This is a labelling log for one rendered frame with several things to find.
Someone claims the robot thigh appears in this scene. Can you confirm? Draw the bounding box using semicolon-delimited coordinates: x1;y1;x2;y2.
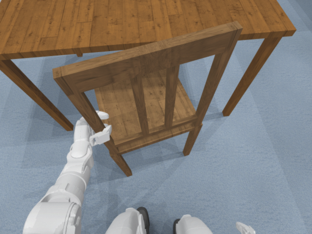
105;211;144;234
176;217;213;234

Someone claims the robot right thigh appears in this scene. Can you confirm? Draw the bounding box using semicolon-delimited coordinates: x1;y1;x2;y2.
176;217;213;234

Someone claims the table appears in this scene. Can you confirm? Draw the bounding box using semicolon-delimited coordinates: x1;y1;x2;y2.
0;0;296;131

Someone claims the robot left thigh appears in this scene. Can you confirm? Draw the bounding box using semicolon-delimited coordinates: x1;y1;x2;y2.
105;211;144;234

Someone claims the chair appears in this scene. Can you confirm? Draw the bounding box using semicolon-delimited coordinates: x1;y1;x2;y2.
52;21;243;177

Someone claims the robot right hand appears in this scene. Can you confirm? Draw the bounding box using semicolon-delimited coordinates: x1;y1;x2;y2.
235;222;255;234

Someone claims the left robot forearm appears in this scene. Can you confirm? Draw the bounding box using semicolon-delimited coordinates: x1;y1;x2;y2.
22;140;94;234

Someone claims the robot left hand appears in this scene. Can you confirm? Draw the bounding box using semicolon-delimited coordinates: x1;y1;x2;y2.
74;111;112;147

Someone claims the left robot upper arm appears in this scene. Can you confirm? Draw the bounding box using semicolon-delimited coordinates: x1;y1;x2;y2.
24;202;81;234

